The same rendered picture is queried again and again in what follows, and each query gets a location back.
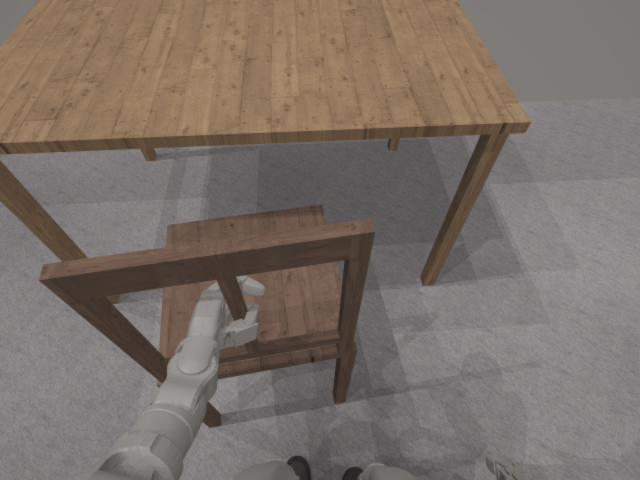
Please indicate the chair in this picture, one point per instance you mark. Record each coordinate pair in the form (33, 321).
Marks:
(306, 315)

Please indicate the table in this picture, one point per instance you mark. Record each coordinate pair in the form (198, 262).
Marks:
(90, 75)

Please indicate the robot right shin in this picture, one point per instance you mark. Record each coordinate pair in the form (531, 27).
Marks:
(370, 466)

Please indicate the robot right hand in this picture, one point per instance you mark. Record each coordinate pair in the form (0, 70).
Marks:
(503, 470)

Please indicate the left robot foot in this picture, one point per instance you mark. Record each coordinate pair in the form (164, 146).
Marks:
(300, 467)

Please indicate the left robot forearm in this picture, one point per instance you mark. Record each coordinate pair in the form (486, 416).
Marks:
(155, 446)

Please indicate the robot left hand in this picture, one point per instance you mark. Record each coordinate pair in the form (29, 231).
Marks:
(211, 312)

